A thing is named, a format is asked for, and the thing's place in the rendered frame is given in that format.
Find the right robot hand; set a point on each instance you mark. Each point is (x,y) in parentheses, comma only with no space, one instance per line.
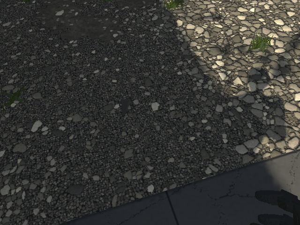
(284,200)

